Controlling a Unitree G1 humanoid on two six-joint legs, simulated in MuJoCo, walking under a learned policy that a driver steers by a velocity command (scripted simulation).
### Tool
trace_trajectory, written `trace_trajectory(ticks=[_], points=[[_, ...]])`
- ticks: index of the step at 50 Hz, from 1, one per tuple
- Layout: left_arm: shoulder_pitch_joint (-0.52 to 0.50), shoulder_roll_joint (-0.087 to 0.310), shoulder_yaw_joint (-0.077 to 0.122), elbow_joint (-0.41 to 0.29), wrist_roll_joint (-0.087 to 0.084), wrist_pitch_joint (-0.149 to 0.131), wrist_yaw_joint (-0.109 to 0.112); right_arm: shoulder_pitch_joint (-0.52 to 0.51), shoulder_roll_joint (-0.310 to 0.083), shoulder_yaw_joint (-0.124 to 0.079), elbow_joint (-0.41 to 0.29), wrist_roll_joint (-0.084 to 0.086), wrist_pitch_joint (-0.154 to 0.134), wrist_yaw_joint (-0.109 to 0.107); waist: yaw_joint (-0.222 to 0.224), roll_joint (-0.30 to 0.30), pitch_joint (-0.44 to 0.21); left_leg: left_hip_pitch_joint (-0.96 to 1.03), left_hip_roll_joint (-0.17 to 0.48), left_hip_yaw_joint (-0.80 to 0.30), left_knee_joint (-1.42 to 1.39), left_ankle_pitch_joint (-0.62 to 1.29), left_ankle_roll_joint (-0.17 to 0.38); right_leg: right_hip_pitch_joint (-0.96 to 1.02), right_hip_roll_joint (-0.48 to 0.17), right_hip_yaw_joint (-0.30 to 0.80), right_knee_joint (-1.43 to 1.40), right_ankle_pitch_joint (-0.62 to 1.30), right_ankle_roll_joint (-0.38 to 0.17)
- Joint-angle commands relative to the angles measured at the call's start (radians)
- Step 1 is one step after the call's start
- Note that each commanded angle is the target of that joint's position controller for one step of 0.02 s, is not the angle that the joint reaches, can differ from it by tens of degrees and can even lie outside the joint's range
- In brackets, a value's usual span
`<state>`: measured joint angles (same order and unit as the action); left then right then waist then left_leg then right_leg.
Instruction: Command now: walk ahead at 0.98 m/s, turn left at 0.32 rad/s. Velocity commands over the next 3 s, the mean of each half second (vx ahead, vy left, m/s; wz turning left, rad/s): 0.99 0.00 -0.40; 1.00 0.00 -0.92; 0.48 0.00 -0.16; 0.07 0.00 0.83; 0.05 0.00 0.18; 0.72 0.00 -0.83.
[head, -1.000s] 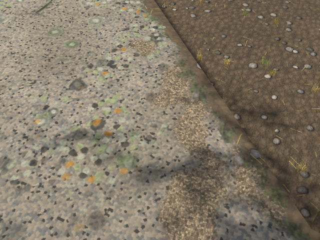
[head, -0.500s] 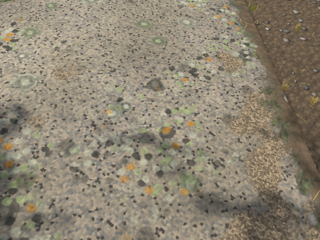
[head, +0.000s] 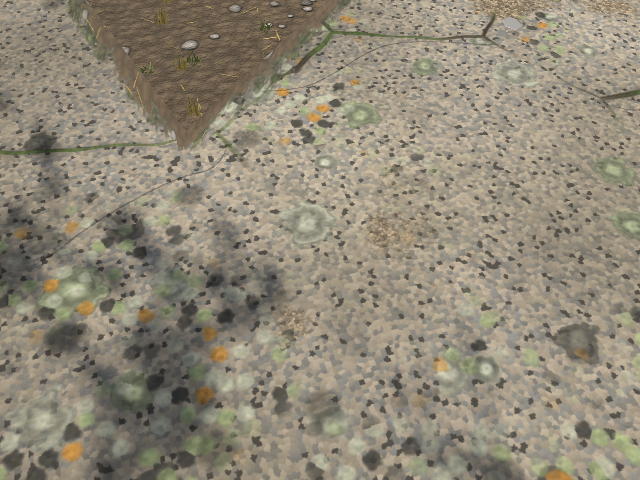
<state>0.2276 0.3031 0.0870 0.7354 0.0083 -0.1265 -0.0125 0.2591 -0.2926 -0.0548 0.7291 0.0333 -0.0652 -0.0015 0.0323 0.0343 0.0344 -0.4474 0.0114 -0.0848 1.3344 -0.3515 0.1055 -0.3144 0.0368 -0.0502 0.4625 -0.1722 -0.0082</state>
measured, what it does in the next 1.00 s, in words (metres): walks ahead, turning right: left foot, then right foot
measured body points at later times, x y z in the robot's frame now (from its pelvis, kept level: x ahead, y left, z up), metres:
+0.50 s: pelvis +0.42 +0.03 +0.00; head +0.42 +0.03 +0.45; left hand +0.65 +0.26 -0.09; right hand +0.37 -0.26 -0.12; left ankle +0.42 +0.18 -0.73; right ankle +0.42 -0.10 -0.62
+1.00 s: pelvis +0.79 -0.17 +0.01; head +0.79 -0.20 +0.45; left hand +0.97 +0.02 -0.10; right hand +0.83 -0.51 -0.04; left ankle +1.04 -0.10 -0.65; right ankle +0.74 -0.17 -0.73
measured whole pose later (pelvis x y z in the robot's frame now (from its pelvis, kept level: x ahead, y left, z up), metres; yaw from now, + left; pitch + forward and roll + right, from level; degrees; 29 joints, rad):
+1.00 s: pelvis +0.79 -0.17 +0.01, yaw -44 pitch -1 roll +1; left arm 0.47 0.24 0.04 0.73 -0.03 -0.07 -0.02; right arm 0.00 -0.27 -0.02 0.57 -0.02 -0.13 -0.01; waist 0.08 0.03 0.05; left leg -0.68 0.09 -0.17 0.96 -0.16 -0.03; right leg -0.13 0.18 0.13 0.44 -0.27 -0.17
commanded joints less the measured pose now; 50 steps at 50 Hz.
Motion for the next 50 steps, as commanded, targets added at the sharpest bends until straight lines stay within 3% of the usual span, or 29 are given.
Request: trace_trajectory(ticks=[1,3,6,9,11,13,14,15,16,17,18,19,21,22,24,27,31,33,35,36,37,38,39,40,41,42,43,45,50], points=[[0.077,-0.010,-0.015,0.016,-0.006,-0.013,-0.018,-0.007,0.050,0.027,-0.110,0.010,-0.018,0.014,-0.043,-0.075,-0.016,-0.248,0.106,-0.067,-0.047,-0.004,0.006,0.173,-0.252,0.433,-0.293,-0.231,-0.223],[0.082,0.024,-0.014,0.027,-0.033,-0.014,-0.017,-0.080,0.047,0.039,-0.145,-0.010,-0.027,0.016,-0.066,-0.061,0.064,-0.325,0.141,-0.043,-0.168,0.040,-0.016,0.111,-0.272,0.432,-0.336,-0.184,-0.258],[0.081,0.094,-0.001,0.008,-0.035,-0.014,-0.004,-0.183,0.008,0.048,-0.180,-0.040,-0.053,0.030,-0.054,-0.034,0.091,-0.245,0.137,-0.016,-0.423,0.281,-0.061,0.017,-0.225,0.318,-0.348,-0.054,-0.233],[0.159,0.148,0.006,0.009,-0.053,-0.015,0.002,-0.297,-0.015,0.047,-0.208,-0.024,-0.075,0.046,-0.005,-0.058,0.075,0.036,0.055,0.049,-0.624,0.406,-0.103,-0.072,-0.207,0.254,-0.372,-0.034,-0.199],[0.212,0.141,-0.003,0.026,-0.057,0.003,0.006,-0.306,-0.062,0.025,-0.214,-0.010,-0.080,0.042,-0.007,-0.088,0.068,0.069,0.032,0.041,-0.729,0.367,-0.105,0.048,-0.234,0.278,-0.309,-0.009,-0.174],[0.245,0.138,-0.015,0.047,-0.032,0.024,0.006,-0.162,-0.137,-0.020,-0.190,-0.002,-0.083,0.028,-0.103,-0.109,-0.039,0.267,-0.020,0.080,-0.768,0.246,-0.064,0.111,-0.197,0.238,-0.047,0.304,-0.129],[0.210,0.135,-0.022,0.030,-0.016,0.024,0.006,0.033,-0.167,-0.042,-0.156,-0.007,-0.078,0.015,-0.221,-0.128,-0.151,0.532,0.028,0.058,-0.709,0.235,-0.046,-0.034,-0.158,0.210,0.220,0.365,-0.091],[0.232,0.024,-0.057,-0.005,0.027,0.018,0.009,0.267,-0.264,-0.065,-0.117,-0.019,-0.062,-0.005,-0.270,0.070,-0.363,0.827,0.265,-0.225,-0.723,0.034,-0.021,-0.221,-0.092,0.162,0.630,-0.010,-0.053],[0.381,-0.078,-0.080,-0.038,-0.071,-0.001,0.010,0.286,-0.305,-0.067,-0.097,-0.049,-0.059,0.017,-0.161,0.421,-0.526,0.952,0.447,-0.825,-1.025,-0.425,0.125,-0.447,-0.019,0.210,0.941,-0.300,-0.052],[0.289,0.004,-0.059,-0.027,-0.110,0.004,0.023,0.226,-0.193,-0.046,-0.091,-0.036,-0.060,0.022,-0.168,0.252,-0.341,0.836,0.421,-0.817,-1.111,-0.543,0.096,-0.578,-0.073,0.216,1.065,-0.237,-0.050],[0.173,0.023,-0.053,-0.050,-0.102,0.012,0.026,0.182,-0.131,-0.031,-0.076,-0.024,-0.059,0.021,-0.168,0.166,-0.191,0.718,0.406,-0.624,-1.083,-0.385,0.073,-0.643,-0.113,0.176,1.086,-0.168,-0.052],[0.120,0.018,-0.052,-0.056,-0.077,0.027,0.026,0.121,-0.092,-0.021,-0.063,-0.035,-0.057,0.024,-0.131,0.041,-0.112,0.568,0.371,-0.454,-1.072,-0.170,0.061,-0.590,-0.160,0.161,1.040,-0.111,-0.050],[0.083,-0.005,-0.040,-0.064,-0.055,0.060,0.007,0.036,-0.007,-0.010,-0.030,-0.057,-0.061,0.030,-0.067,0.064,-0.034,0.368,0.267,-0.163,-1.071,0.106,0.015,-0.463,-0.216,0.177,0.929,-0.080,-0.062],[0.104,-0.032,-0.042,-0.084,-0.066,0.079,-0.003,0.004,-0.015,-0.014,-0.019,-0.049,-0.062,0.026,-0.023,0.134,-0.028,0.332,0.288,-0.133,-1.110,0.104,0.034,-0.456,-0.226,0.176,0.910,-0.080,-0.054],[0.051,-0.036,-0.044,-0.106,-0.056,0.105,-0.008,-0.030,-0.014,-0.019,-0.003,-0.037,-0.069,0.018,-0.009,0.067,0.039,0.286,0.296,-0.025,-1.158,0.212,0.034,-0.497,-0.239,0.175,0.890,-0.041,-0.040],[-0.009,-0.027,-0.048,-0.142,-0.038,0.109,-0.021,-0.048,-0.074,-0.032,0.006,-0.044,-0.070,-0.002,0.010,0.014,0.090,0.279,0.268,0.147,-1.192,0.285,0.016,-0.523,-0.232,0.146,0.735,0.110,-0.032],[-0.172,0.006,-0.048,-0.182,-0.035,0.092,-0.062,0.018,-0.160,-0.047,0.028,-0.040,-0.063,-0.014,-0.048,-0.067,0.130,0.379,0.230,0.310,-1.215,0.385,-0.027,-0.435,-0.176,-0.004,0.432,0.275,-0.080],[-0.183,0.046,-0.033,-0.194,-0.045,0.086,-0.072,0.030,-0.219,-0.056,0.027,-0.042,-0.048,-0.012,-0.026,-0.021,0.096,0.459,0.231,0.352,-1.130,0.848,-0.043,-0.313,-0.095,-0.101,0.360,0.227,-0.116],[-0.033,0.120,0.002,-0.177,-0.065,0.095,-0.067,0.020,-0.282,-0.071,0.015,-0.033,-0.019,-0.015,0.083,0.083,-0.018,0.533,0.257,0.358,-0.871,1.351,-0.043,-0.121,-0.005,-0.158,0.382,0.077,-0.155],[0.158,0.187,0.037,-0.134,-0.065,0.105,-0.061,-0.011,-0.298,-0.077,-0.004,-0.026,-0.011,-0.014,0.182,0.109,-0.114,0.452,0.261,0.340,-0.630,1.444,-0.036,0.129,0.031,-0.152,0.384,0.012,-0.188],[0.391,0.261,0.079,-0.062,-0.063,0.118,-0.041,-0.050,-0.269,-0.068,-0.020,-0.020,-0.018,-0.012,0.288,0.050,-0.198,0.234,0.201,0.320,-0.271,1.213,-0.066,0.485,0.029,-0.053,0.284,0.046,-0.232],[0.334,0.322,0.081,-0.037,-0.058,0.125,-0.031,-0.015,-0.046,-0.006,-0.056,-0.050,-0.054,-0.003,0.141,-0.366,-0.094,-0.115,-0.039,0.257,0.207,-0.124,-0.113,0.596,-0.078,0.250,0.198,0.133,-0.299],[0.245,0.307,0.050,-0.117,-0.017,0.088,-0.039,0.118,-0.015,0.025,-0.144,-0.018,-0.106,0.006,0.002,-0.444,-0.379,-0.389,-0.102,-0.031,0.378,-0.242,-0.096,0.798,-0.287,0.912,-0.079,-0.371,-0.509],[0.254,0.202,0.040,-0.136,-0.023,0.067,-0.041,-0.054,-0.145,0.004,-0.156,0.004,-0.135,0.008,0.092,-0.212,-0.321,-0.415,-0.036,-0.100,0.282,-0.097,-0.046,0.718,-0.297,0.991,-0.238,-0.533,-0.421],[0.241,0.183,0.034,-0.120,-0.017,0.045,-0.046,-0.131,-0.144,0.001,-0.181,0.022,-0.137,0.002,0.051,-0.074,-0.157,-0.425,-0.020,-0.075,0.187,-0.038,-0.034,0.550,-0.282,0.946,-0.268,-0.494,-0.379],[0.178,0.152,0.023,-0.121,-0.019,0.029,-0.052,-0.131,-0.122,0.005,-0.157,-0.007,-0.127,-0.011,-0.004,0.086,-0.100,-0.335,0.030,-0.084,0.091,0.014,-0.037,0.388,-0.248,0.849,-0.242,-0.394,-0.336],[0.108,0.157,0.024,-0.137,-0.011,0.022,-0.046,-0.086,-0.109,0.003,-0.150,-0.023,-0.115,-0.011,-0.063,0.057,-0.077,-0.255,0.048,-0.101,0.026,0.044,-0.056,0.249,-0.210,0.776,-0.213,-0.298,-0.343],[0.064,0.122,0.012,-0.141,-0.021,0.024,-0.029,-0.071,-0.117,-0.008,-0.140,-0.035,-0.081,-0.008,-0.093,0.025,-0.016,-0.185,0.072,-0.094,-0.094,0.058,-0.096,0.102,-0.133,0.622,-0.240,-0.182,-0.337],[0.130,0.090,-0.001,-0.093,-0.043,0.044,0.021,-0.326,-0.020,0.017,-0.227,-0.064,-0.072,-0.006,0.002,-0.033,0.066,-0.089,0.014,0.016,-0.553,0.366,-0.165,-0.074,-0.008,0.398,-0.219,0.073,-0.272]])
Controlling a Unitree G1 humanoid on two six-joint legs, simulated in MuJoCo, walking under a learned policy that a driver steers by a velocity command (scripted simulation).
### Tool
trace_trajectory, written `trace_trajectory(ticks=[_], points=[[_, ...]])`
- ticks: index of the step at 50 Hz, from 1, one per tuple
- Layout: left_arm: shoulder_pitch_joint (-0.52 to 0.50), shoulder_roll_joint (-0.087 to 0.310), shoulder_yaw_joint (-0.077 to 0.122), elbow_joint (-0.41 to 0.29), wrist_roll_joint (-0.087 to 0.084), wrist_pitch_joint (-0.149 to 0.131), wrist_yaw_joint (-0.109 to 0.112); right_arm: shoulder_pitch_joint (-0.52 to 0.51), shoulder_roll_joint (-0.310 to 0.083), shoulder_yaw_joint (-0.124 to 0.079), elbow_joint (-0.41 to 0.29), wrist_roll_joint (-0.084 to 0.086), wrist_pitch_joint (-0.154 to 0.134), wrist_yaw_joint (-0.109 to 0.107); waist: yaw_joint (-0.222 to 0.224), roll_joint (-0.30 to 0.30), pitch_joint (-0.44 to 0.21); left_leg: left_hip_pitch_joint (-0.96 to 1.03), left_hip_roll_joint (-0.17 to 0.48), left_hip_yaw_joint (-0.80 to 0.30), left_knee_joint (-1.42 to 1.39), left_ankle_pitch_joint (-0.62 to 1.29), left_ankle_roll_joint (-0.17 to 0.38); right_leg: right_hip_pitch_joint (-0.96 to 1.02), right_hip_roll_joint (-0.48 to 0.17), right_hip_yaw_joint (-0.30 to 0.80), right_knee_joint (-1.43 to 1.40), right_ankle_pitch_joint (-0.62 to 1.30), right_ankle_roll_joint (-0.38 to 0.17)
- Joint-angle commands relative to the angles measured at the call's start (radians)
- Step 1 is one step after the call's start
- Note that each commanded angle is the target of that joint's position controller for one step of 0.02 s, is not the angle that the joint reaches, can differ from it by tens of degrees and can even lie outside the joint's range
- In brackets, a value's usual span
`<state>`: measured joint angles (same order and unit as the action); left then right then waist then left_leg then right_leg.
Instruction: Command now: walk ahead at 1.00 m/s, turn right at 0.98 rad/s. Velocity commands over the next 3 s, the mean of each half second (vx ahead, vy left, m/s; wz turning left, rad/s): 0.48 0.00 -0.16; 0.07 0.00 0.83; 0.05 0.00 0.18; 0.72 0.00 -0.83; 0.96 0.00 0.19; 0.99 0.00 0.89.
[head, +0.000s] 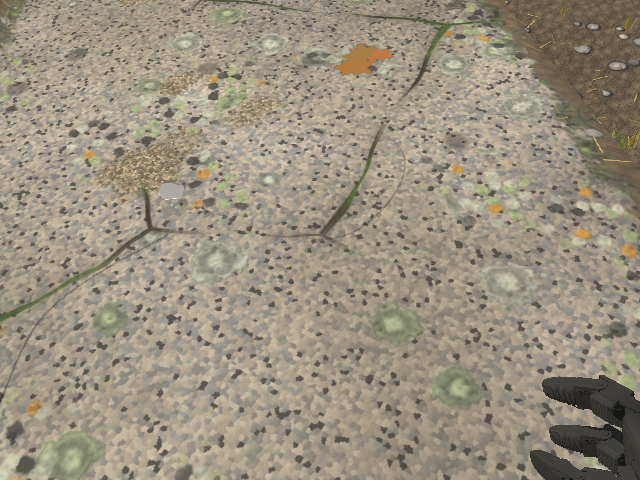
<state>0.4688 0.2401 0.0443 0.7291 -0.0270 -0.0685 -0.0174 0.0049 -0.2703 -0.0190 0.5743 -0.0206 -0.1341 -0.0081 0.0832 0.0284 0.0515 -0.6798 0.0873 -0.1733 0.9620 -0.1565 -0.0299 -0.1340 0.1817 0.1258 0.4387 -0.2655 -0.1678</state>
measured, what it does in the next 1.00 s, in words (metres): walks ahead, turning left: left foot, then right foot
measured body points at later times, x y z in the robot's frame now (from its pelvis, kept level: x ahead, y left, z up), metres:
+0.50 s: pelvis +0.29 +0.06 +0.00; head +0.34 +0.05 +0.44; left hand +0.55 +0.28 -0.07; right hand +0.33 -0.23 -0.12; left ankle +0.38 +0.15 -0.74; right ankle +0.38 -0.09 -0.70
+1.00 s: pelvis +0.35 +0.04 +0.00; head +0.39 +0.06 +0.45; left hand +0.36 +0.36 -0.10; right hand +0.62 -0.14 -0.09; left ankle +0.31 +0.18 -0.70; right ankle +0.41 -0.07 -0.74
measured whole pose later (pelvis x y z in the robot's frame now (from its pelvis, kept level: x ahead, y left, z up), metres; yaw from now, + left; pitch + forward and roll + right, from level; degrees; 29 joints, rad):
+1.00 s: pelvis +0.35 +0.04 +0.00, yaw +26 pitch +2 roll -1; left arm 0.13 0.29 0.07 0.70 0.01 0.01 0.02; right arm 0.18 -0.31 -0.07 0.57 0.02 0.08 0.01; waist 0.02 0.02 0.06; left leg -0.49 0.10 0.02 0.86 -0.32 -0.09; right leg -0.24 -0.08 -0.21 0.42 -0.20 -0.01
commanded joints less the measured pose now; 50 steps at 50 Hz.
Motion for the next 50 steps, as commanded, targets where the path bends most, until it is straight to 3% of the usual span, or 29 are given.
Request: trace_trajectory(ticks=[1,2,5,7,8,9,10,11,12,13,14,15,17,19,20,22,24,27,29,30,31,32,33,34,36,39,42,46,50], points=[[-0.100,0.159,0.045,-0.077,-0.008,-0.007,0.029,-0.108,-0.029,-0.017,-0.086,-0.004,-0.005,0.006,-0.025,-0.054,0.042,0.190,-0.087,0.123,-0.272,0.232,-0.034,-0.270,-0.141,0.212,-0.188,0.152,-0.088],[-0.085,0.168,0.049,-0.068,-0.011,-0.003,0.028,-0.135,-0.031,-0.020,-0.100,0.008,-0.008,0.011,-0.003,-0.070,0.029,0.250,-0.112,0.133,-0.336,0.272,-0.037,-0.284,-0.143,0.226,-0.190,0.123,-0.072],[-0.046,0.166,0.059,-0.029,-0.021,0.015,0.039,-0.168,-0.086,-0.052,-0.129,0.023,-0.020,0.018,0.018,-0.118,0.009,0.302,-0.163,0.102,-0.499,0.307,-0.031,-0.151,-0.141,0.308,-0.061,0.196,-0.017],[-0.030,0.159,0.063,-0.005,-0.009,0.030,0.057,-0.121,-0.116,-0.069,-0.111,0.025,-0.031,0.023,0.005,-0.153,-0.028,0.288,-0.151,0.121,-0.539,0.333,0.000,0.023,-0.182,0.299,0.056,0.400,0.010],[-0.047,0.157,0.063,-0.005,0.000,0.032,0.063,-0.018,-0.134,-0.081,-0.081,0.017,-0.037,0.023,-0.047,-0.164,-0.093,0.374,-0.158,0.151,-0.557,0.382,0.027,0.082,-0.180,0.270,0.167,0.586,0.038],[-0.098,0.143,0.053,-0.021,0.012,0.030,0.057,0.151,-0.153,-0.087,-0.040,0.002,-0.041,0.027,-0.142,-0.183,-0.192,0.546,-0.108,0.156,-0.548,0.490,0.063,0.081,-0.165,0.216,0.355,0.681,0.082],[-0.057,0.047,0.024,-0.048,0.048,0.030,0.045,0.326,-0.191,-0.081,0.006,-0.020,-0.039,0.032,-0.152,-0.009,-0.382,0.918,0.100,-0.053,-0.365,0.844,0.149,-0.145,-0.102,0.165,0.726,0.218,0.130],[0.224,0.025,0.006,0.015,-0.003,0.026,0.027,0.418,-0.204,-0.085,0.087,-0.020,-0.033,0.053,-0.076,0.420,-0.572,1.201,0.380,-0.581,-0.445,0.788,0.431,-0.415,0.034,0.126,1.096,-0.425,0.193],[0.204,0.120,0.011,0.048,-0.009,0.037,0.021,0.384,-0.158,-0.084,0.064,0.005,-0.015,0.058,-0.115,0.244,-0.572,1.149,0.328,-0.669,-0.520,0.337,0.413,-0.487,-0.057,0.162,1.164,-0.347,0.197],[-0.027,0.167,0.018,-0.018,0.002,0.042,0.018,0.269,-0.106,-0.066,0.029,0.020,0.003,0.050,-0.138,0.131,-0.401,0.994,0.237,-0.498,-0.561,0.232,0.347,-0.522,-0.117,0.085,1.110,-0.277,0.197],[-0.194,0.183,0.020,-0.076,0.037,0.036,0.022,0.168,-0.092,-0.049,0.011,0.028,0.017,0.048,-0.117,-0.017,-0.238,0.771,0.161,-0.388,-0.596,0.288,0.295,-0.520,-0.148,0.023,1.000,-0.222,0.199],[-0.265,0.176,0.023,-0.108,0.058,0.031,0.027,0.148,-0.106,-0.049,0.013,0.032,0.023,0.044,-0.099,-0.050,-0.165,0.654,0.122,-0.337,-0.601,0.394,0.280,-0.517,-0.169,0.004,0.906,-0.188,0.202],[-0.266,0.128,0.012,-0.128,0.061,0.023,0.034,0.177,-0.139,-0.063,0.033,0.019,0.034,0.035,-0.067,-0.001,-0.140,0.544,0.050,-0.255,-0.616,0.598,0.262,-0.430,-0.171,-0.013,0.731,-0.190,0.208],[-0.256,0.085,-0.006,-0.126,0.050,0.022,0.046,0.176,-0.162,-0.074,0.044,0.016,0.050,0.024,-0.044,0.034,-0.173,0.484,0.038,-0.215,-0.609,0.740,0.278,-0.361,-0.154,-0.036,0.546,-0.231,0.223],[-0.261,0.082,-0.009,-0.125,0.046,0.024,0.049,0.184,-0.183,-0.082,0.045,0.018,0.061,0.017,-0.041,0.048,-0.206,0.465,0.044,-0.226,-0.610,0.743,0.290,-0.323,-0.138,-0.039,0.495,-0.193,0.228],[-0.278,0.103,-0.006,-0.118,0.039,0.037,0.048,0.186,-0.213,-0.096,0.036,0.034,0.088,0.001,-0.036,0.051,-0.248,0.418,0.039,-0.248,-0.620,0.577,0.276,-0.257,-0.115,-0.027,0.428,-0.075,0.227],[-0.339,0.115,-0.002,-0.127,0.036,0.053,0.044,0.186,-0.213,-0.101,0.023,0.048,0.114,-0.011,-0.047,0.054,-0.220,0.354,0.010,-0.275,-0.644,0.292,0.240,-0.225,-0.096,-0.014,0.356,-0.003,0.224],[-0.405,0.120,0.004,-0.146,0.029,0.053,0.034,0.203,-0.193,-0.102,0.011,0.048,0.146,-0.027,-0.066,0.113,-0.156,0.317,-0.027,-0.335,-0.656,-0.007,0.199,-0.181,-0.085,0.007,0.206,0.029,0.220],[-0.372,0.131,0.017,-0.134,0.021,0.038,0.029,0.199,-0.178,-0.104,-0.001,0.048,0.161,-0.034,-0.045,0.135,-0.137,0.307,-0.051,-0.364,-0.615,-0.074,0.162,-0.085,-0.106,0.006,0.022,0.101,0.201],[-0.346,0.157,0.030,-0.125,0.023,0.033,0.031,0.223,-0.145,-0.095,-0.001,0.051,0.165,-0.033,-0.044,0.106,-0.145,0.268,-0.093,-0.335,-0.541,-0.175,0.124,0.010,-0.180,0.025,-0.077,0.142,0.169],[-0.330,0.207,0.039,-0.137,0.044,0.038,0.041,0.308,-0.075,-0.077,0.009,0.045,0.172,-0.028,-0.081,-0.065,-0.217,0.179,-0.179,-0.205,-0.299,-0.451,0.075,0.149,-0.419,0.219,-0.104,0.127,0.073],[-0.361,0.232,0.042,-0.142,0.094,0.045,0.035,0.322,-0.099,-0.085,-0.027,0.051,0.162,-0.028,-0.116,-0.267,-0.182,0.036,-0.248,-0.049,-0.076,-0.492,0.045,0.071,-0.575,0.453,-0.181,0.116,-0.047],[-0.410,0.191,0.040,-0.154,0.090,0.038,0.037,0.324,-0.192,-0.107,-0.020,0.042,0.155,-0.025,-0.137,-0.246,-0.134,0.010,-0.148,-0.004,0.071,-0.404,0.006,0.008,-0.587,0.439,-0.195,0.118,-0.078],[-0.455,0.132,0.026,-0.164,0.073,0.037,0.042,0.326,-0.230,-0.121,0.004,0.044,0.163,-0.025,-0.136,-0.180,-0.103,0.013,-0.117,0.020,0.132,-0.327,-0.019,-0.027,-0.516,0.310,-0.178,0.092,-0.051],[-0.491,0.113,0.021,-0.169,0.048,0.042,0.051,0.363,-0.198,-0.121,0.033,0.035,0.186,-0.029,-0.140,-0.132,-0.086,0.007,-0.099,0.056,0.279,-0.237,-0.058,-0.048,-0.426,0.150,-0.159,0.155,-0.014],[-0.440,0.125,0.024,-0.148,0.056,0.050,0.063,0.287,-0.143,-0.100,-0.014,0.049,0.189,-0.017,-0.099,-0.142,-0.078,-0.023,-0.046,0.125,0.283,-0.164,-0.096,-0.030,-0.401,0.008,-0.168,0.270,-0.040],[-0.369,0.160,0.039,-0.118,0.059,0.064,0.069,0.202,-0.122,-0.085,-0.059,0.047,0.185,-0.004,-0.051,-0.147,-0.106,-0.037,-0.003,0.140,0.159,-0.150,-0.114,0.069,-0.442,-0.032,-0.163,0.314,-0.073],[-0.369,0.215,0.064,-0.103,0.052,0.068,0.053,0.169,-0.107,-0.073,-0.080,0.041,0.186,0.016,-0.046,-0.159,-0.128,0.081,0.017,0.183,-0.013,-0.152,-0.086,0.061,-0.483,-0.121,-0.150,0.353,-0.070],[-0.369,0.244,0.084,-0.086,0.022,0.058,0.029,0.156,-0.127,-0.083,-0.088,0.045,0.208,0.031,-0.058,-0.187,-0.137,0.214,-0.005,0.239,-0.194,-0.175,-0.028,0.062,-0.522,-0.191,-0.097,0.406,-0.028]])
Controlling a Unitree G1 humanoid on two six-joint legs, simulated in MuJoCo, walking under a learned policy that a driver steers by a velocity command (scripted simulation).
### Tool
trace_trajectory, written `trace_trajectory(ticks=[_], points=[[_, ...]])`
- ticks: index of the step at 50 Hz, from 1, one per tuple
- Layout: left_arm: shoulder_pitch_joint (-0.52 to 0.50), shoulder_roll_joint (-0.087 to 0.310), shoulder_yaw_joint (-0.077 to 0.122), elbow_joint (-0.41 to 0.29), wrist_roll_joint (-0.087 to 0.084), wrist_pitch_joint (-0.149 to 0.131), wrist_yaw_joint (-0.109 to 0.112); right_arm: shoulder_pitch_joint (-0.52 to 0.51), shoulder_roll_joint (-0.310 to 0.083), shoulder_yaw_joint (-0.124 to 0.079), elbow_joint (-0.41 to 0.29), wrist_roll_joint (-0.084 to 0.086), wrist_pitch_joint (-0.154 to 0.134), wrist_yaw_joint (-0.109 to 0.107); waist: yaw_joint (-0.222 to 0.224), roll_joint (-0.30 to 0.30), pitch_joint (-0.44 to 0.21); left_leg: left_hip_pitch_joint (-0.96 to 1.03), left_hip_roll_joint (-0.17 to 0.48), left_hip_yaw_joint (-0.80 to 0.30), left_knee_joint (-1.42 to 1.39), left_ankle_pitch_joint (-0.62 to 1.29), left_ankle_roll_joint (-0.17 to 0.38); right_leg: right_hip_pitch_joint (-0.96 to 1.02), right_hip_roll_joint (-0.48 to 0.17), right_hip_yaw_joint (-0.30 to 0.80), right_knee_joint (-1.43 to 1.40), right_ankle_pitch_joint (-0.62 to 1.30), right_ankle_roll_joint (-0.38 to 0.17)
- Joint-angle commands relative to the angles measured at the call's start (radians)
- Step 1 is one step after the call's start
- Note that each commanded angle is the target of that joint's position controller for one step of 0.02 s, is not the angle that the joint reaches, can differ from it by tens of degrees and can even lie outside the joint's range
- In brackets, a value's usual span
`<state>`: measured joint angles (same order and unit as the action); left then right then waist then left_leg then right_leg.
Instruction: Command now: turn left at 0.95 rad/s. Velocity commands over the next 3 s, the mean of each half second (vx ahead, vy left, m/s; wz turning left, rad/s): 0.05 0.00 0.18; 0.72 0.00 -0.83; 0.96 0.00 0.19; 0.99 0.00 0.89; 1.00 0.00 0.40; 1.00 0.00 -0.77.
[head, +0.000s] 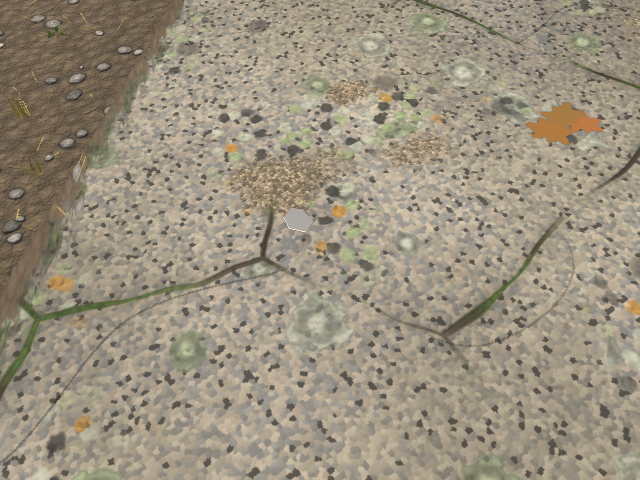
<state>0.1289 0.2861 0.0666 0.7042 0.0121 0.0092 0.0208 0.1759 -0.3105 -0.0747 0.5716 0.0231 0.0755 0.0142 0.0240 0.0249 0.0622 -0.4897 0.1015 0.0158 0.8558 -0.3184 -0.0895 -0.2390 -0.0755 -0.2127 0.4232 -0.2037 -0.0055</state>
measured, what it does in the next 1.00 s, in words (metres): walks ahead, turning right: left foot, then right foot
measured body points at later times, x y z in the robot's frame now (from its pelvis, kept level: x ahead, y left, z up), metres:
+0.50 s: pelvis +0.04 +0.04 +0.00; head +0.05 +0.04 +0.45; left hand +0.14 +0.33 -0.11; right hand +0.23 -0.20 -0.09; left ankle +0.01 +0.14 -0.74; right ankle +0.03 -0.09 -0.69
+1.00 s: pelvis +0.27 -0.14 +0.00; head +0.28 -0.18 +0.45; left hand +0.38 +0.11 -0.10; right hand +0.38 -0.45 -0.08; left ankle +0.46 +0.00 -0.66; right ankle +0.15 -0.16 -0.74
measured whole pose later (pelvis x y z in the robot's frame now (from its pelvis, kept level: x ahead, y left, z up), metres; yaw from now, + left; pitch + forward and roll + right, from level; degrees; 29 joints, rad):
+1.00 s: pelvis +0.27 -0.14 +0.00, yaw -25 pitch +2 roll +3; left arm 0.48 0.25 0.03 0.71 -0.02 -0.05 -0.01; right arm 0.06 -0.30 -0.04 0.65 -0.01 -0.14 0.03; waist 0.07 0.04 0.03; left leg -0.70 0.07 -0.07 0.96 -0.11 -0.05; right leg -0.08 0.06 0.08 0.42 -0.36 -0.11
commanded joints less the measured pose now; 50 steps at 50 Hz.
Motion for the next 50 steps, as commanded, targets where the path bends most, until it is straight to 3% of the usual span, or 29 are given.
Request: trace_trajectory(ticks=[1,3,4,5,6,7,8,9,10,13,15,18,20,22,24,29,35,36,37,38,39,40,41,42,43,44,45,47,50], points=[[-0.027,0.200,0.066,-0.056,-0.026,-0.023,-0.013,-0.016,-0.091,-0.032,-0.088,0.002,0.005,0.013,-0.005,-0.186,-0.153,0.057,-0.027,0.057,-0.148,-0.009,0.052,0.176,-0.276,0.137,-0.054,0.347,-0.171],[-0.021,0.179,0.067,-0.039,-0.047,-0.025,-0.018,0.043,-0.102,-0.049,-0.067,0.002,0.013,0.013,-0.051,-0.157,-0.169,0.216,-0.070,0.074,-0.344,0.110,0.112,0.124,-0.250,0.069,0.075,0.286,-0.089],[0.038,0.137,0.058,-0.014,-0.038,-0.025,-0.025,0.127,-0.163,-0.076,-0.039,0.000,0.011,-0.003,-0.075,-0.039,-0.181,0.399,-0.061,-0.013,-0.439,0.300,0.165,-0.016,-0.183,0.011,0.243,0.167,-0.015],[0.033,0.077,0.038,-0.071,0.015,-0.028,-0.030,0.173,-0.330,-0.115,-0.050,-0.003,0.004,-0.024,-0.043,0.328,-0.169,0.619,0.208,-0.419,-0.417,0.815,0.305,-0.406,-0.036,-0.047,0.597,-0.415,0.090],[-0.053,0.095,0.036,-0.106,0.027,-0.032,-0.019,0.121,-0.307,-0.098,-0.090,-0.046,-0.030,-0.015,-0.087,0.271,-0.267,0.570,0.295,-0.561,-0.447,0.756,0.458,-0.534,0.036,0.182,0.774,-0.487,0.109],[-0.100,0.144,0.047,-0.101,-0.003,-0.025,-0.010,0.097,-0.237,-0.077,-0.081,-0.053,-0.052,-0.007,-0.108,0.154,-0.257,0.537,0.264,-0.435,-0.476,0.676,0.431,-0.532,0.018,0.227,0.833,-0.408,0.086],[-0.081,0.139,0.047,-0.084,-0.020,-0.019,0.000,0.048,-0.191,-0.059,-0.068,-0.038,-0.063,-0.012,-0.072,0.118,-0.215,0.489,0.212,-0.340,-0.471,0.615,0.372,-0.526,0.001,0.236,0.805,-0.318,0.067],[-0.041,0.138,0.046,-0.053,-0.013,-0.011,0.009,-0.007,-0.130,-0.038,-0.067,-0.017,-0.063,-0.020,-0.044,0.079,-0.209,0.465,0.173,-0.277,-0.462,0.585,0.325,-0.502,-0.016,0.243,0.769,-0.256,0.067],[-0.004,0.134,0.044,-0.033,-0.005,-0.004,0.010,-0.047,-0.103,-0.021,-0.065,-0.015,-0.063,-0.026,-0.020,0.101,-0.210,0.409,0.151,-0.221,-0.463,0.629,0.315,-0.431,-0.009,0.228,0.767,-0.196,0.076],[0.083,0.083,0.022,0.020,-0.021,0.005,-0.007,-0.084,-0.013,0.023,-0.025,-0.050,-0.080,-0.031,0.013,0.090,-0.220,0.335,0.102,-0.086,-0.492,0.600,0.291,-0.247,-0.015,0.229,0.619,-0.088,0.090],[0.040,0.066,0.007,0.005,-0.027,0.010,-0.014,-0.087,-0.038,0.017,-0.002,-0.063,-0.086,-0.034,-0.018,0.107,-0.167,0.306,0.105,-0.055,-0.511,0.508,0.286,-0.187,-0.010,0.234,0.469,-0.070,0.088],[0.003,0.138,0.023,-0.043,-0.034,0.020,-0.017,-0.057,-0.141,-0.018,0.027,-0.056,-0.068,-0.042,-0.057,0.124,-0.096,0.332,0.188,-0.119,-0.541,0.398,0.336,-0.255,-0.001,0.209,0.470,-0.162,0.081],[0.005,0.135,0.026,-0.058,-0.037,0.028,-0.018,-0.051,-0.130,-0.019,0.039,-0.046,-0.060,-0.044,-0.064,0.099,-0.063,0.364,0.231,-0.148,-0.548,0.365,0.351,-0.315,-0.018,0.216,0.490,-0.209,0.077],[-0.003,0.114,0.021,-0.077,-0.044,0.031,-0.025,0.008,-0.145,-0.032,0.057,-0.027,-0.069,-0.043,-0.096,0.095,-0.071,0.432,0.277,-0.224,-0.645,-0.073,0.350,-0.402,-0.041,0.211,0.513,-0.215,0.054],[-0.035,0.106,0.022,-0.100,-0.049,0.020,-0.036,0.028,-0.149,-0.039,0.074,-0.015,-0.093,-0.043,-0.099,0.086,-0.038,0.497,0.305,-0.280,-0.713,-0.282,0.325,-0.499,-0.058,0.226,0.512,-0.220,0.019],[-0.051,0.056,0.010,-0.115,-0.061,-0.011,-0.059,0.036,-0.144,-0.057,0.097,-0.016,-0.141,-0.028,-0.086,0.039,-0.041,0.579,0.279,-0.117,-0.742,-0.190,0.267,-0.509,-0.087,0.211,0.436,-0.186,-0.034],[-0.062,0.065,-0.001,-0.142,-0.062,-0.006,-0.075,0.042,-0.189,-0.074,0.135,-0.003,-0.146,0.007,-0.065,0.050,-0.016,0.537,0.260,0.083,-0.699,-0.141,0.225,-0.394,-0.071,0.120,0.378,-0.179,-0.065],[-0.020,0.075,0.003,-0.132,-0.063,-0.003,-0.075,0.019,-0.193,-0.072,0.136,-0.001,-0.143,0.011,-0.032,0.048,-0.017,0.491,0.238,0.140,-0.652,-0.091,0.210,-0.303,-0.046,0.086,0.349,-0.174,-0.081],[0.084,0.095,0.016,-0.096,-0.063,0.000,-0.071,-0.027,-0.196,-0.070,0.131,0.001,-0.140,0.013,0.039,0.044,-0.045,0.404,0.194,0.219,-0.535,0.066,0.184,-0.120,0.018,0.013,0.297,-0.142,-0.099],[0.256,0.156,0.050,-0.035,-0.065,0.000,-0.060,-0.048,-0.178,-0.061,0.126,-0.001,-0.140,0.014,0.131,0.009,-0.119,0.293,0.134,0.297,-0.278,0.368,0.152,0.144,0.112,-0.055,0.279,-0.128,-0.130],[0.540,0.270,0.101,0.049,-0.066,0.000,-0.049,-0.112,-0.130,-0.041,0.081,-0.017,-0.147,0.005,0.267,-0.151,-0.155,-0.038,0.078,0.307,0.206,0.329,0.094,0.490,0.100,0.113,0.242,-0.164,-0.210],[0.484,0.410,0.110,0.016,-0.058,-0.022,-0.054,-0.125,0.016,0.005,-0.009,-0.031,-0.180,0.001,0.145,-0.459,-0.146,-0.463,-0.105,0.141,0.577,-0.300,0.040,0.562,-0.124,0.805,-0.053,-0.509,-0.372],[0.405,0.316,0.075,-0.060,-0.053,-0.062,-0.069,-0.220,-0.102,-0.006,-0.047,0.001,-0.220,-0.001,0.169,-0.253,-0.171,-0.600,-0.110,-0.075,0.644,-0.240,0.065,0.553,-0.233,1.061,-0.238,-0.619,-0.404],[0.380,0.263,0.057,-0.065,-0.044,-0.080,-0.070,-0.228,-0.134,-0.010,-0.053,0.033,-0.243,0.006,0.135,-0.163,-0.117,-0.641,-0.070,-0.084,0.612,-0.150,0.094,0.529,-0.275,1.018,-0.250,-0.535,-0.389],[0.356,0.234,0.047,-0.069,-0.042,-0.084,-0.068,-0.172,-0.125,-0.003,-0.024,0.014,-0.256,0.006,0.085,-0.087,-0.100,-0.577,-0.034,-0.100,0.527,-0.085,0.108,0.441,-0.247,0.934,-0.220,-0.470,-0.365],[0.283,0.202,0.036,-0.084,-0.037,-0.081,-0.063,-0.121,-0.121,-0.004,0.007,-0.016,-0.258,0.005,0.028,-0.065,-0.055,-0.480,0.000,-0.111,0.415,-0.007,0.102,0.319,-0.196,0.811,-0.194,-0.368,-0.334],[0.227,0.173,0.023,-0.109,-0.021,-0.081,-0.054,-0.083,-0.127,-0.010,0.027,-0.028,-0.249,0.009,-0.013,-0.087,-0.028,-0.393,0.014,-0.121,0.349,0.061,0.092,0.216,-0.146,0.731,-0.201,-0.316,-0.318],[0.210,0.161,0.018,-0.116,-0.025,-0.087,-0.032,-0.114,-0.135,-0.013,0.024,-0.034,-0.228,0.015,-0.025,-0.068,0.011,-0.311,-0.012,-0.086,0.203,0.163,0.055,0.115,-0.086,0.616,-0.232,-0.131,-0.302],[0.253,0.152,0.017,-0.080,-0.036,-0.085,0.002,-0.264,-0.055,0.017,-0.022,-0.037,-0.222,0.020,0.001,-0.070,0.054,-0.186,-0.098,-0.023,-0.085,0.358,0.016,-0.011,0.006,0.487,-0.234,0.094,-0.258]])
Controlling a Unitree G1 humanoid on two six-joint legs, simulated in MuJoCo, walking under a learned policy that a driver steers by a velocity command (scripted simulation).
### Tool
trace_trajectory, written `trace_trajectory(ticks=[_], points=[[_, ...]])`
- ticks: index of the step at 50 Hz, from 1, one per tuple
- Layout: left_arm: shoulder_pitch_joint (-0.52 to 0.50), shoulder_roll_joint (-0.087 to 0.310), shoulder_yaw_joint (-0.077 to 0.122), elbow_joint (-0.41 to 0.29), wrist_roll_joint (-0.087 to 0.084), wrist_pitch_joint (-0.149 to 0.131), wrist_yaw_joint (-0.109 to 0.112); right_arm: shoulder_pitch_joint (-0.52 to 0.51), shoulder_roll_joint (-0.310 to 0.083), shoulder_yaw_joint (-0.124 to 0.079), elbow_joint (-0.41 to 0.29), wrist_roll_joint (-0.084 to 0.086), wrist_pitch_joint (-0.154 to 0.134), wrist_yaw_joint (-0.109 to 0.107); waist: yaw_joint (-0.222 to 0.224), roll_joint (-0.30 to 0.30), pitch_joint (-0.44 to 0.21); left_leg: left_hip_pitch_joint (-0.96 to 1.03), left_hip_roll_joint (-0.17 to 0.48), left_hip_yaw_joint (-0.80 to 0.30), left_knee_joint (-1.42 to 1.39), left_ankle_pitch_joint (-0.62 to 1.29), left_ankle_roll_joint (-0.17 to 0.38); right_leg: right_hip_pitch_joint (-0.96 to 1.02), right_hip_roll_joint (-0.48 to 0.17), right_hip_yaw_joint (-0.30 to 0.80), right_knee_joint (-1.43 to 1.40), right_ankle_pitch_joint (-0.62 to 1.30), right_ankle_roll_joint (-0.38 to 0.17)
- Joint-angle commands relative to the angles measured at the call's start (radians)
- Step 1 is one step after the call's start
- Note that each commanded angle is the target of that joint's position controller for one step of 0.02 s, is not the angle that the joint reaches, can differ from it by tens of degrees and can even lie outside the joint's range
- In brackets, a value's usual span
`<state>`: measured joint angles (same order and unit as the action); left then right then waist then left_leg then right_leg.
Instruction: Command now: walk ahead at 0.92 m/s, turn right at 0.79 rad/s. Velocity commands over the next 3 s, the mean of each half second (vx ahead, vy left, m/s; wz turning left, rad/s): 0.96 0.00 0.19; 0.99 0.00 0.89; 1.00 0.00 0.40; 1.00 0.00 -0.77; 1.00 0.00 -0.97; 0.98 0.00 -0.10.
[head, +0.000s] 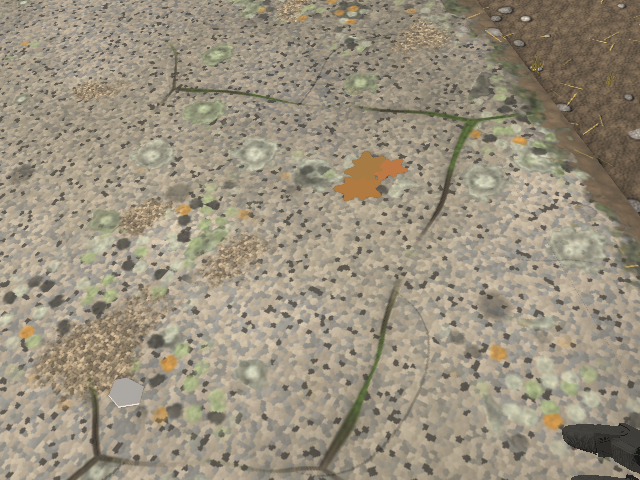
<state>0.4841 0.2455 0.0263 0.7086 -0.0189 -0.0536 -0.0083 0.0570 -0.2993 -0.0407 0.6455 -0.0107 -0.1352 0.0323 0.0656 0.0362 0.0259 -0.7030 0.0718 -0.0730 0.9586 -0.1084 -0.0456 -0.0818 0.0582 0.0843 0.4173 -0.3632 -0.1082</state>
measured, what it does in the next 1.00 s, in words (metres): walks ahead, turning left: left foot, then right foot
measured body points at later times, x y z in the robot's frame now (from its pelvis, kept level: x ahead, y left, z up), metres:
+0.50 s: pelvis +0.48 +0.00 +0.00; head +0.50 -0.01 +0.45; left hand +0.73 +0.23 -0.03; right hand +0.45 -0.27 -0.13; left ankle +0.40 +0.08 -0.74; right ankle +0.69 -0.16 -0.68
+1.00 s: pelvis +0.91 +0.05 -0.03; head +0.92 +0.08 +0.42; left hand +0.70 +0.27 -0.15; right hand +1.27 +0.02 -0.06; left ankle +1.04 +0.27 -0.68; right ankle +0.82 -0.16 -0.74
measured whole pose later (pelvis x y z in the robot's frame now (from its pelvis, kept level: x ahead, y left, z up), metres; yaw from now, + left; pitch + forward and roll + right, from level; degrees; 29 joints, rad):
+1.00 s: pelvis +0.91 +0.05 -0.03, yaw +37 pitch +0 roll -4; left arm 0.46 0.34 0.08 0.85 0.00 -0.10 0.01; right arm 0.03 -0.33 -0.05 0.55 0.03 -0.03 0.06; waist 0.12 0.02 0.05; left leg -0.82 0.10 0.05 0.88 0.02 0.08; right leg 0.22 0.02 -0.23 0.23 -0.43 0.05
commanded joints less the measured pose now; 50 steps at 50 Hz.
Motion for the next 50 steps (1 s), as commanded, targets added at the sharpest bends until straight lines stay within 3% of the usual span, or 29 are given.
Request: trace_trajectory(ticks=[1,3,5,7,9,10,11,12,13,14,16,18,20,23,26,29,31,32,33,34,35,36,37,38,40,42,44,48,50], points=[[-0.088,0.185,0.055,-0.066,-0.007,-0.021,0.038,-0.170,-0.036,-0.005,-0.098,0.003,-0.012,0.011,-0.027,-0.104,0.085,0.078,-0.085,0.102,-0.285,0.216,-0.025,-0.180,-0.115,0.137,-0.250,0.269,-0.133],[-0.011,0.163,0.049,-0.017,-0.012,-0.029,0.038,-0.233,-0.010,0.005,-0.111,0.019,-0.019,0.026,0.025,-0.132,0.089,0.177,-0.091,0.115,-0.406,0.357,0.000,-0.164,-0.148,0.119,-0.312,0.267,-0.110],[0.016,0.155,0.045,0.020,-0.015,-0.034,0.037,-0.264,-0.032,-0.003,-0.125,0.038,-0.019,0.034,0.033,-0.169,0.109,0.137,-0.081,0.106,-0.488,0.369,0.037,-0.023,-0.187,0.099,-0.308,0.350,-0.087],[0.023,0.170,0.049,0.044,0.000,-0.028,0.037,-0.246,-0.067,-0.018,-0.127,0.044,-0.019,0.039,0.011,-0.194,0.072,0.125,-0.113,0.151,-0.515,0.291,0.085,0.150,-0.215,0.059,-0.230,0.694,-0.055],[0.014,0.215,0.058,0.060,0.045,-0.015,0.037,-0.110,-0.122,-0.047,-0.107,0.059,-0.005,0.029,-0.077,-0.257,-0.061,0.256,-0.180,0.219,-0.438,0.146,0.141,0.275,-0.236,0.023,-0.018,1.243,-0.029],[-0.027,0.227,0.062,0.058,0.065,-0.004,0.038,0.082,-0.156,-0.063,-0.061,0.069,0.011,0.018,-0.180,-0.275,-0.155,0.446,-0.195,0.234,-0.406,0.108,0.173,0.247,-0.242,-0.011,0.196,1.463,-0.022],[-0.119,0.235,0.059,0.030,0.076,0.002,0.044,0.346,-0.172,-0.071,0.002,0.067,0.035,0.005,-0.314,-0.222,-0.257,0.789,-0.114,0.131,-0.355,0.077,0.209,0.023,-0.234,-0.036,0.519,1.422,0.001],[-0.024,0.092,0.030,-0.013,0.071,-0.009,0.036,0.474,-0.228,-0.080,0.034,0.034,0.037,0.007,-0.220,0.155,-0.408,1.208,0.098,-0.389,-0.329,-0.295,0.391,-0.447,-0.051,-0.004,1.045,0.506,0.092],[0.007,0.109,0.005,-0.017,0.015,-0.047,0.011,0.489,-0.176,-0.076,0.062,0.036,0.022,0.020,-0.208,0.322,-0.508,1.320,0.208,-0.869,-0.610,-0.617,0.468,-0.639,0.043,0.095,1.162,-0.067,0.099],[-0.124,0.165,0.015,-0.052,-0.026,-0.077,-0.002,0.420,-0.116,-0.068,0.050,0.023,0.024,0.003,-0.222,0.222,-0.314,1.211,0.185,-0.820,-0.670,-0.653,0.415,-0.742,-0.023,0.129,1.155,-0.017,0.066],[-0.307,0.147,-0.001,-0.103,0.004,-0.120,-0.006,0.344,-0.101,-0.058,0.043,0.010,0.020,0.005,-0.148,-0.088,-0.106,0.833,0.108,-0.624,-0.716,-0.361,0.368,-0.659,-0.071,0.102,0.971,0.031,0.031],[-0.294,0.121,-0.004,-0.102,0.028,-0.117,-0.007,0.273,-0.066,-0.042,0.030,0.004,0.017,0.002,-0.054,-0.063,-0.023,0.616,0.033,-0.508,-0.764,-0.211,0.386,-0.570,-0.104,0.098,0.832,0.050,0.046],[-0.295,0.113,-0.007,-0.113,0.039,-0.106,-0.001,0.270,-0.055,-0.037,0.036,0.035,0.022,-0.007,-0.022,-0.048,0.038,0.490,0.012,-0.450,-0.791,-0.159,0.394,-0.558,-0.128,0.072,0.699,0.027,0.085],[-0.476,0.074,-0.031,-0.193,0.052,-0.113,-0.009,0.268,-0.098,-0.050,0.035,0.055,0.025,-0.037,-0.061,-0.031,0.129,0.213,-0.062,-0.315,-0.830,-0.130,0.338,-0.384,-0.105,-0.007,0.354,0.277,0.134],[-0.530,0.091,-0.010,-0.213,0.026,-0.109,-0.008,0.342,-0.139,-0.066,0.055,0.066,0.033,-0.048,-0.108,0.011,0.076,0.148,-0.058,-0.331,-0.807,-0.205,0.266,-0.118,-0.055,0.004,0.190,0.568,0.169],[-0.539,0.145,0.025,-0.217,-0.006,-0.107,0.008,0.402,-0.113,-0.066,0.073,0.074,0.052,-0.050,-0.109,0.031,0.043,0.376,-0.037,-0.373,-0.658,-0.150,0.217,-0.130,-0.052,0.032,0.088,0.437,0.167],[-0.319,0.200,0.068,-0.190,-0.017,-0.108,0.018,0.383,-0.116,-0.064,0.066,0.047,0.067,-0.039,0.035,0.051,-0.110,0.429,-0.069,-0.325,-0.327,0.163,0.149,0.085,-0.070,0.015,0.121,0.282,0.122],[-0.061,0.249,0.087,-0.158,-0.014,-0.097,0.032,0.351,-0.048,-0.039,0.029,0.007,0.070,-0.032,0.146,-0.003,-0.300,0.271,-0.101,-0.265,0.016,0.102,0.121,0.393,-0.225,0.150,0.199,0.072,0.064],[0.000,0.360,0.100,-0.117,0.027,-0.087,0.013,0.553,0.096,0.008,-0.014,0.065,0.054,-0.027,0.015,-0.488,-0.504,-0.020,-0.187,-0.159,0.407,-0.462,0.083,0.679,-0.515,0.779,-0.021,-0.276,-0.123],[-0.025,0.283,0.095,-0.113,0.014,-0.078,0.003,0.503,0.012,0.008,-0.002,0.104,0.059,-0.043,0.041,-0.473,-0.423,-0.175,-0.079,-0.115,0.543,-0.364,0.087,0.608,-0.510,0.938,-0.134,-0.581,-0.118],[-0.082,0.198,0.079,-0.115,0.009,-0.070,0.011,0.363,-0.056,-0.008,-0.007,0.087,0.066,-0.049,0.076,-0.316,-0.234,-0.232,-0.047,-0.067,0.561,-0.283,0.087,0.473,-0.452,0.737,-0.142,-0.445,-0.073],[-0.120,0.168,0.069,-0.097,0.022,-0.060,0.013,0.276,-0.071,-0.013,-0.021,0.058,0.070,-0.048,0.064,-0.151,-0.130,-0.206,-0.006,-0.042,0.525,-0.228,0.089,0.332,-0.413,0.548,-0.121,-0.202,-0.048],[-0.143,0.143,0.062,-0.078,0.038,-0.055,0.012,0.201,-0.065,-0.016,-0.042,0.035,0.073,-0.040,0.046,-0.084,-0.051,-0.160,0.023,-0.036,0.468,-0.202,0.096,0.198,-0.366,0.405,-0.130,-0.022,-0.035],[-0.179,0.120,0.055,-0.060,0.049,-0.058,0.014,0.200,-0.046,-0.020,-0.059,0.043,0.084,-0.027,0.000,-0.125,-0.016,-0.112,0.055,-0.049,0.427,-0.185,0.098,0.106,-0.342,0.311,-0.147,0.058,-0.031],[-0.207,0.073,0.047,-0.027,0.027,-0.064,0.007,0.185,-0.004,-0.013,-0.081,0.064,0.111,-0.015,-0.035,-0.146,0.014,-0.106,0.091,-0.040,0.385,-0.205,0.105,0.043,-0.323,0.174,-0.181,0.150,-0.021],[-0.224,0.095,0.054,-0.005,0.014,-0.069,0.007,0.152,0.012,-0.002,-0.106,0.052,0.124,-0.006,-0.060,-0.106,0.051,-0.147,0.108,-0.032,0.344,-0.154,0.100,0.007,-0.338,0.077,-0.215,0.265,-0.029],[-0.266,0.137,0.063,-0.003,0.019,-0.074,0.013,0.123,-0.001,0.003,-0.122,0.044,0.119,0.005,-0.081,-0.085,0.087,-0.132,0.108,-0.017,0.228,-0.032,0.087,-0.044,-0.322,-0.040,-0.264,0.319,-0.020],[-0.198,0.218,0.076,0.032,0.022,-0.075,0.021,-0.042,-0.026,0.004,-0.150,0.039,0.098,0.038,-0.025,-0.002,0.142,-0.021,0.046,0.117,-0.086,0.197,0.119,-0.006,-0.275,-0.232,-0.317,0.456,0.032],[-0.157,0.266,0.081,0.043,0.027,-0.065,0.023,-0.072,-0.063,-0.010,-0.158,0.044,0.089,0.050,-0.037,-0.044,0.110,0.108,-0.049,0.218,-0.177,0.180,0.155,0.068,-0.262,-0.293,-0.240,0.923,0.061]])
